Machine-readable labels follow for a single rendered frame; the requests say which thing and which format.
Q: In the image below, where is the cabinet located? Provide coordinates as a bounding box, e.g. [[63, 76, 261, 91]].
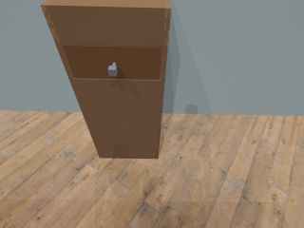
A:
[[40, 0, 171, 160]]

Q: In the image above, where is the handle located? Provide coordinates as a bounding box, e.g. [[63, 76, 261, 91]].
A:
[[107, 63, 118, 77]]

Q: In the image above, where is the drawer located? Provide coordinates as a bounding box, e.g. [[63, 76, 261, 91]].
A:
[[63, 44, 162, 80]]

